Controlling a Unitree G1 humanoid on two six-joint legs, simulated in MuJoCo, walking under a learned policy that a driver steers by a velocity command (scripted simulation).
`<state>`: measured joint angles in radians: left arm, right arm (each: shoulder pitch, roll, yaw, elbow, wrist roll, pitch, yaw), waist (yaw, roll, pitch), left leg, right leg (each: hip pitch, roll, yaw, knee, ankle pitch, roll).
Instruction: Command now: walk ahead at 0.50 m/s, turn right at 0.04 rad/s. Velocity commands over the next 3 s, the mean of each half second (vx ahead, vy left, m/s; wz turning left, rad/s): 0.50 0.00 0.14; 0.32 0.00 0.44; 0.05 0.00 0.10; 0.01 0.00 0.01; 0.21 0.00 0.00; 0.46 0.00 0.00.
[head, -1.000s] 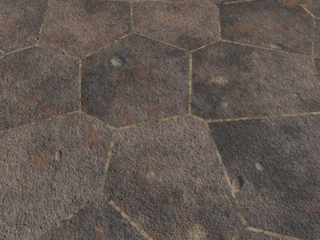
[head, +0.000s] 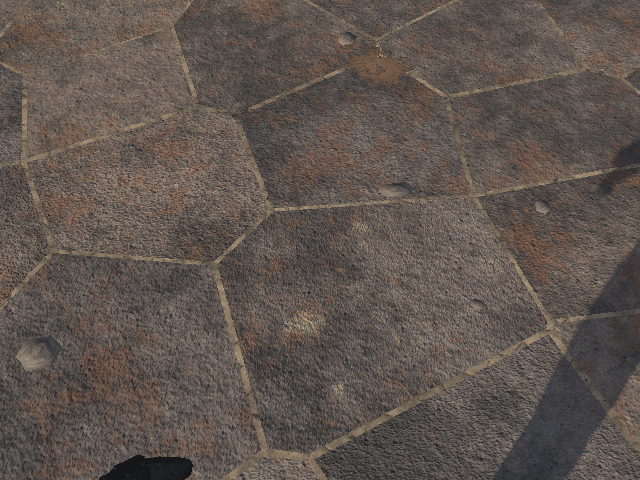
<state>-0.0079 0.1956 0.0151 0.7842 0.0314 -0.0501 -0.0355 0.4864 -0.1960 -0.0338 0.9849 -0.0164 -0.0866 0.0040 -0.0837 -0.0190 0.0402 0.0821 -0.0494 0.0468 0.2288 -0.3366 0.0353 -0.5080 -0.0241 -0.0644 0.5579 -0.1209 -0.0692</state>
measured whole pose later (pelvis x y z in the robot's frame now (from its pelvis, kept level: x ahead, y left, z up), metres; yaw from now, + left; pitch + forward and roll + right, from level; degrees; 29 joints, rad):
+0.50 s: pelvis +0.25 -0.02 +0.00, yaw +7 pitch +1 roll -1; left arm 0.43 0.19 0.03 1.00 0.02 -0.11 0.02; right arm 0.11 -0.21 -0.04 0.85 -0.03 -0.02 0.05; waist 0.04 0.04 0.03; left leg -0.62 0.05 0.06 0.68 -0.02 0.06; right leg 0.11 0.07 -0.18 0.16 -0.29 -0.06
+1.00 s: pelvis +0.47 +0.05 +0.01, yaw +22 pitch +1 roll +0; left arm 0.13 0.25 0.03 0.80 0.02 -0.01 0.01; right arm 0.31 -0.26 -0.06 0.87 -0.01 -0.02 -0.01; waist -0.04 -0.04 0.08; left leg -0.11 -0.15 -0.07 0.34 -0.22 0.12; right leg -0.61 -0.07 0.02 0.83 -0.15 0.02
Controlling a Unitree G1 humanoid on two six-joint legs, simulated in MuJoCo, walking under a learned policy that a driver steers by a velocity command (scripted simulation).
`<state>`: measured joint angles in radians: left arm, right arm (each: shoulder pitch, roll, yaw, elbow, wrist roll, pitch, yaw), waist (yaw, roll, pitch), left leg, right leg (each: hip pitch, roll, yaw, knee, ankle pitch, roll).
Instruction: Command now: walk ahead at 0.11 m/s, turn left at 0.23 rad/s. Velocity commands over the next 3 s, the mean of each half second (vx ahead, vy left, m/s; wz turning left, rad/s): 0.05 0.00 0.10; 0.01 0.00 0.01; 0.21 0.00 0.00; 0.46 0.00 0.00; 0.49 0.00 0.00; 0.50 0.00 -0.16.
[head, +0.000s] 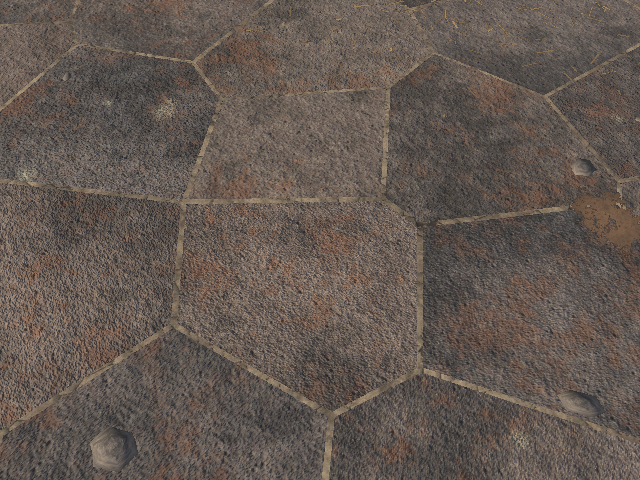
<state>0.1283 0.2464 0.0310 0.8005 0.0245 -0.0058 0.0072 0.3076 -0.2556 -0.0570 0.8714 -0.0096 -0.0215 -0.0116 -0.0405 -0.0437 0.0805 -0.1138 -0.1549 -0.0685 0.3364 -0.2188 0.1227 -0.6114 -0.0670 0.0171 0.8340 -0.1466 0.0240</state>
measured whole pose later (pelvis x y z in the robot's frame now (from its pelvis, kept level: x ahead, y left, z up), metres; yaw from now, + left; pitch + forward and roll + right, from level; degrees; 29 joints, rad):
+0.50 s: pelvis +0.06 -0.03 +0.00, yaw +2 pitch -2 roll +0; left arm 0.21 0.21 0.00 0.92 0.01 0.01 0.02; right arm 0.25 -0.23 -0.01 1.01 -0.02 0.04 -0.03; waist 0.00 0.01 0.04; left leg -0.14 -0.01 -0.05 0.45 -0.28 0.00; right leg -0.26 0.04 -0.04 0.42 -0.14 -0.05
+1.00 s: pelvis +0.08 +0.00 +0.00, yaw +1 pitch -2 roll +0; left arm 0.28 0.18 0.00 1.12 0.01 0.00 0.03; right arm 0.29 -0.17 0.02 1.12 -0.01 -0.01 -0.04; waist 0.02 -0.01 0.02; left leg -0.08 -0.04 -0.03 0.38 -0.27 0.03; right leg -0.22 0.01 0.00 0.38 -0.14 -0.01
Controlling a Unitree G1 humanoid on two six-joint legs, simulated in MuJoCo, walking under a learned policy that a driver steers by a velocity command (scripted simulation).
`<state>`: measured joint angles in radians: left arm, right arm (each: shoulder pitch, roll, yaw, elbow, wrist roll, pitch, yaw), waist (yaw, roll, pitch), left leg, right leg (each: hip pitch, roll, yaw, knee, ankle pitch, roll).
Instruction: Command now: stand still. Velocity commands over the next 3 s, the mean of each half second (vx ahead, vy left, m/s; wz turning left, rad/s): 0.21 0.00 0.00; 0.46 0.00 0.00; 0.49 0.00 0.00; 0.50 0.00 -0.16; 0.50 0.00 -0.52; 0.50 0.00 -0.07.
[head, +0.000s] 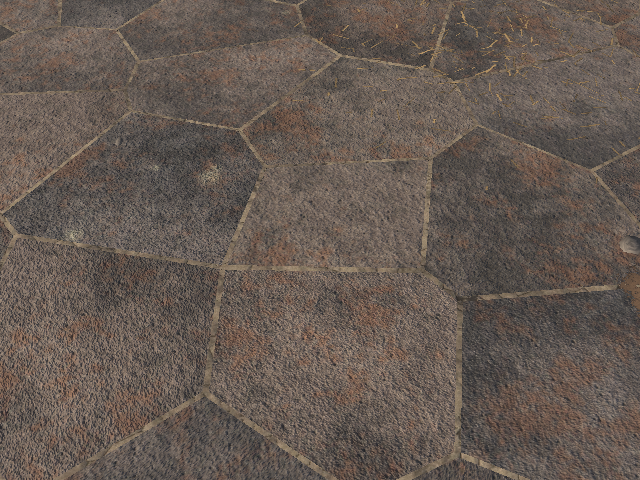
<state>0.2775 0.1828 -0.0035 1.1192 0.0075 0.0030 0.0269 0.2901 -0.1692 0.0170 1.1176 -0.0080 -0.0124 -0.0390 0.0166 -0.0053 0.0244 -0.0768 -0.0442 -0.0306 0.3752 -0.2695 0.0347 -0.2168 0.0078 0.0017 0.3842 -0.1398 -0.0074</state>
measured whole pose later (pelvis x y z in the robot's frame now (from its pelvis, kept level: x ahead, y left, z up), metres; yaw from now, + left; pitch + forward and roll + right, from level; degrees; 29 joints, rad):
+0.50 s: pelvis +0.11 -0.05 -0.01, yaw +0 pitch +0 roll +0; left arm 0.30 0.20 0.05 1.04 0.02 -0.07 0.00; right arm 0.41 -0.21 -0.04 1.11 -0.03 -0.05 0.00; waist 0.00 0.04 0.02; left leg -0.25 0.00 -0.01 0.98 -0.40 0.09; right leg -0.21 0.03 -0.09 0.50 -0.29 -0.08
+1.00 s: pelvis +0.38 -0.03 -0.02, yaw -1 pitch -1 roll +1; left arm 0.38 0.18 0.03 1.07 0.01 -0.08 0.00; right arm 0.15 -0.21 -0.06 0.98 -0.02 -0.07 0.01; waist 0.02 -0.02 0.07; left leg -0.35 -0.07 0.13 0.52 -0.18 0.13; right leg -0.25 0.01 -0.01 1.19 -0.36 -0.10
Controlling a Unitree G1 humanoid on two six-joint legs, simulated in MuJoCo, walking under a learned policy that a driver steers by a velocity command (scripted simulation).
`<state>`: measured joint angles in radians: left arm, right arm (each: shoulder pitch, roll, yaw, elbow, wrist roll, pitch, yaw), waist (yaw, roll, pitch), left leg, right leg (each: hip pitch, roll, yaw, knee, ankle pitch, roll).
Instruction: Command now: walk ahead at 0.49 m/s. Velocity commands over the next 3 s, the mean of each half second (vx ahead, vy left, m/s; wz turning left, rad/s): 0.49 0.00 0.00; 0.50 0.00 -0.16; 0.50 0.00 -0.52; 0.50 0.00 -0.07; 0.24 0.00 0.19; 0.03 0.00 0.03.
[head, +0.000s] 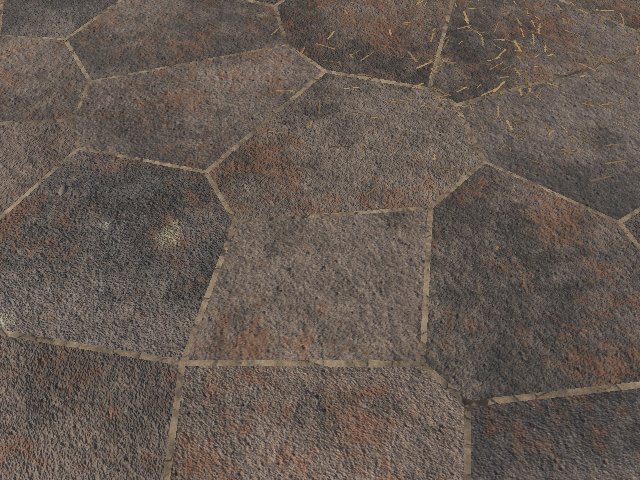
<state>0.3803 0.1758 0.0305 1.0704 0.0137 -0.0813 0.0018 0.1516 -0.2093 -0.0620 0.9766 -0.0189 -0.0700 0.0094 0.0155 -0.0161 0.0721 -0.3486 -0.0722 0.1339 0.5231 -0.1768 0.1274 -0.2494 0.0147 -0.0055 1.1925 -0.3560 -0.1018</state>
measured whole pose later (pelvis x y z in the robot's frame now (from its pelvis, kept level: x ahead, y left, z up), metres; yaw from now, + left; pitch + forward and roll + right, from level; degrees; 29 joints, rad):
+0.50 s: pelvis +0.29 -0.04 -0.01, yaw +1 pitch +0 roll +0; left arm 0.03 0.18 0.04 0.89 0.04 -0.08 -0.01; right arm 0.46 -0.17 -0.03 1.09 0.00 -0.08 -0.01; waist -0.04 0.01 0.07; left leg -0.05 -0.03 0.05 0.79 -0.45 0.07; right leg -0.44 0.02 -0.12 0.56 -0.12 -0.11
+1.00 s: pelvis +0.56 -0.01 +0.00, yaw -6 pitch +1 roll -2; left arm 0.50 0.18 0.05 1.06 0.02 -0.08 0.01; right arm -0.02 -0.18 -0.03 0.83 -0.02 -0.08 0.01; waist 0.09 0.02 0.05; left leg -0.45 0.02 0.04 0.50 -0.10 0.05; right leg 0.05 0.07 0.03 0.39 -0.43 -0.05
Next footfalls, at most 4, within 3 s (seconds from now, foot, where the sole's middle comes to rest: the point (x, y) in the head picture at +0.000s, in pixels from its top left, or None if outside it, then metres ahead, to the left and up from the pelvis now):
0.46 right None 0.43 -0.11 -0.76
1.00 left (305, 357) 0.73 0.07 -0.76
1.54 right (418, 288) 0.93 -0.20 -0.76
2.10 left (407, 188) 1.27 -0.20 -0.76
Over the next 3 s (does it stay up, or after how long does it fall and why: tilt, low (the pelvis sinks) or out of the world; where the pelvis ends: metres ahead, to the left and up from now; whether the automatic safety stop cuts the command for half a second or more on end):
stays up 1.25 -0.29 0.02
